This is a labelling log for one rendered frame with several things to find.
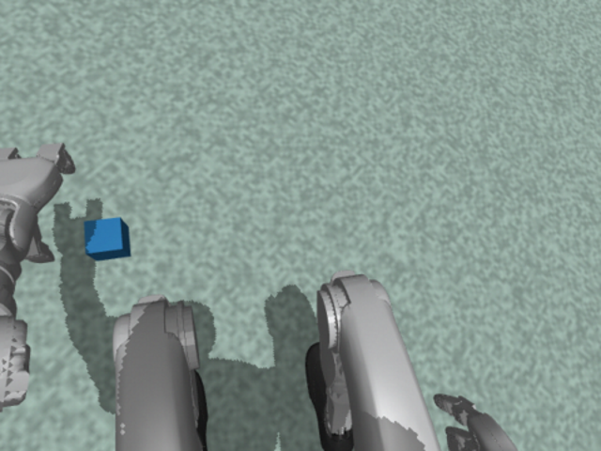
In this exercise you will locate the left robot arm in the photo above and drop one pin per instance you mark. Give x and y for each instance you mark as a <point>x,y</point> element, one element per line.
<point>18,222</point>

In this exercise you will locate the left robot hand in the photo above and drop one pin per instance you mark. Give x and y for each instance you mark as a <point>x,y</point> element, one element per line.
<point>36,181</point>

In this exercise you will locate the right robot foot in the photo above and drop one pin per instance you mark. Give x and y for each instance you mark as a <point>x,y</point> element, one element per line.
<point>317,393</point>

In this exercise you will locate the right robot hand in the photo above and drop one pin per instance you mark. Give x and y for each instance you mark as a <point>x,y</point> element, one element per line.
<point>484,433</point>

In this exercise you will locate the cube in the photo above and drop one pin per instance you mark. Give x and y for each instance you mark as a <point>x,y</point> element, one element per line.
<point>107,239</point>

